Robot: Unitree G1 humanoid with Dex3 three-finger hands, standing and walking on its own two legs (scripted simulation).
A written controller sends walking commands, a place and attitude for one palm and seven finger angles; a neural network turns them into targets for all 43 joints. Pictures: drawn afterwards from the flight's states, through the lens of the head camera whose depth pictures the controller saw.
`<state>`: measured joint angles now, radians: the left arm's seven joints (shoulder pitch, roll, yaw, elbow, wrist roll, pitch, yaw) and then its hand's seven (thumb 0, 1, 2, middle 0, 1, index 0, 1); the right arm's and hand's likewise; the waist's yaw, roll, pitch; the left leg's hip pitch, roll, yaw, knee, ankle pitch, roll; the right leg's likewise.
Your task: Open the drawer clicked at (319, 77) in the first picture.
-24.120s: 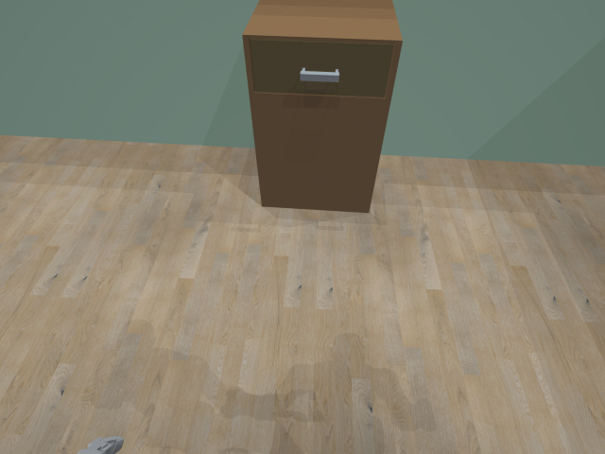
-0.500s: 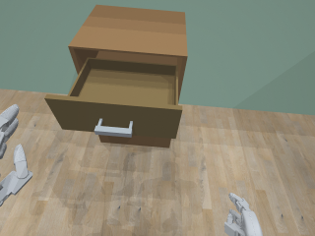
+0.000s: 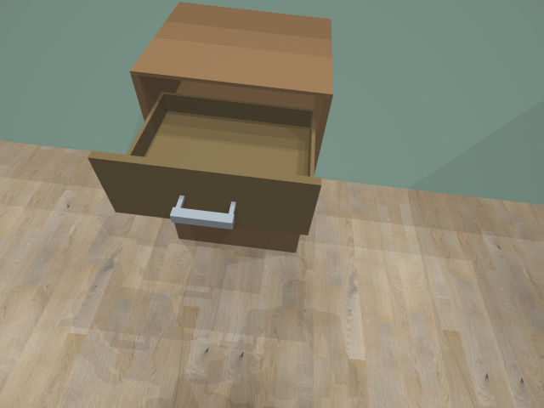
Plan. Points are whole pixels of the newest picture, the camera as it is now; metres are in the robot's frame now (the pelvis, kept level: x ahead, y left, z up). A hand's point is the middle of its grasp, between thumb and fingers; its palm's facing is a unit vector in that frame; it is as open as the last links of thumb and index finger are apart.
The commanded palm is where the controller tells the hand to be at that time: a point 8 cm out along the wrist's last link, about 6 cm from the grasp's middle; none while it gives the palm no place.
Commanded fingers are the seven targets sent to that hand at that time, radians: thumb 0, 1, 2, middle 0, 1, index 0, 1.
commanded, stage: let the arm hang, fingers relaxed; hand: left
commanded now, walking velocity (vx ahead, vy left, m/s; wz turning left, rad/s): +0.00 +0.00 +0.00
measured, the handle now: (205, 210) +0.49 +0.17 -0.09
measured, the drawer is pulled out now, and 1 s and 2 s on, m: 0.30 0.30 0.30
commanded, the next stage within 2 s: look to check the result in 0.76 s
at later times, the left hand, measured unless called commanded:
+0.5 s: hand out of the picture -0.01 +0.15 -0.17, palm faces +0.03 -0.99 -0.16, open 7.3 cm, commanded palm none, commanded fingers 0.00 0.90 0.90 -0.20 -0.30 -0.20 -0.30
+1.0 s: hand out of the picture -0.02 +0.14 -0.17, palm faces +0.04 -0.98 -0.17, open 7.4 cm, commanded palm none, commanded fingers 0.00 0.90 0.90 -0.20 -0.30 -0.20 -0.30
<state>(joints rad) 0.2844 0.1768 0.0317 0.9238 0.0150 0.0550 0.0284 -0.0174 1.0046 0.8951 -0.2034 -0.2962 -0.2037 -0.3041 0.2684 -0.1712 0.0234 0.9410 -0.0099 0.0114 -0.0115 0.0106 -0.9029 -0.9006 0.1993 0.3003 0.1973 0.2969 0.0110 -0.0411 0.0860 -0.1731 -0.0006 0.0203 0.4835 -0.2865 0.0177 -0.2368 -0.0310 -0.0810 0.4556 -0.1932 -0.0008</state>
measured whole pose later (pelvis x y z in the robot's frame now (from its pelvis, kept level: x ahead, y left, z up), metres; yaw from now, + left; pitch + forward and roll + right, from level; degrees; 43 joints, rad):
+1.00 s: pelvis +0.00 -0.01 +0.00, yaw -1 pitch -2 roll +0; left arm 0.30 0.11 0.01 1.12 0.01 0.01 0.03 0.00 0.91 0.90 -0.20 -0.30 -0.20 -0.30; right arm 0.35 -0.10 0.01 1.10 0.00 -0.01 -0.04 0.01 -0.90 -0.90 0.20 0.30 0.20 0.30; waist 0.00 0.01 0.08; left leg -0.13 0.01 0.03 0.42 -0.25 0.00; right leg -0.22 -0.02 -0.07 0.43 -0.17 -0.02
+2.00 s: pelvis +0.00 +0.01 +0.00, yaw -1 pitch -2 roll +0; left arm 0.24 0.21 0.00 1.00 0.01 0.01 0.03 0.00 0.91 0.90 -0.20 -0.30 -0.20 -0.30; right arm 0.23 -0.19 0.00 1.02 -0.02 -0.02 -0.02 0.01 -0.90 -0.90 0.20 0.30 0.20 0.30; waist 0.01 0.00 0.00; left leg -0.16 -0.02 0.05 0.49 -0.29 0.04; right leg -0.24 -0.05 -0.05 0.47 -0.19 0.02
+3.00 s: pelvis -0.01 +0.02 +0.00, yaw -2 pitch -2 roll +0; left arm 0.33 0.11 -0.01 1.11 0.01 -0.01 0.04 0.00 0.91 0.90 -0.20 -0.30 -0.20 -0.30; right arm 0.31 -0.12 -0.01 1.15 0.00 -0.02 -0.02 0.01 -0.90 -0.90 0.20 0.30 0.20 0.30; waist 0.00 -0.01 0.02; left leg -0.13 -0.03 0.07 0.42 -0.25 0.04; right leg -0.23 -0.05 -0.02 0.42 -0.16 0.03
